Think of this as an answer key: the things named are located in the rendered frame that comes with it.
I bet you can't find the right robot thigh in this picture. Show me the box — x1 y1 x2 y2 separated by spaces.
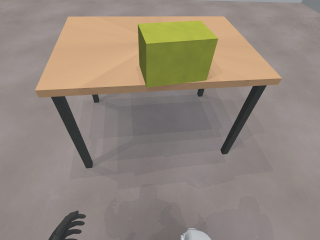
180 230 211 240

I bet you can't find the carton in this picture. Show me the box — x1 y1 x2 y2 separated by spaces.
138 20 218 88

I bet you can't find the table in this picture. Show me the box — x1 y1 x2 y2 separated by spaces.
35 16 282 169

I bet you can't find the robot left hand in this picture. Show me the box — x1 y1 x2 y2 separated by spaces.
48 210 86 240

